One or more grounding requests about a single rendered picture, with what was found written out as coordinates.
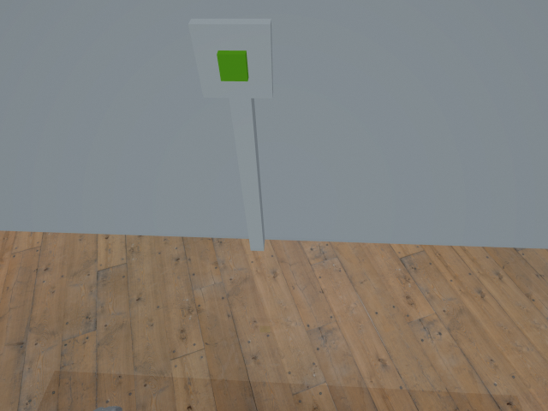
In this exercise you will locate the panel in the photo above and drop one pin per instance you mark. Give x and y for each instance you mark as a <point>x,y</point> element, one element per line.
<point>254,36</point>

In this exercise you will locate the button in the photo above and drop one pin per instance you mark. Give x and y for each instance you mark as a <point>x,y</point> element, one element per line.
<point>232,65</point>

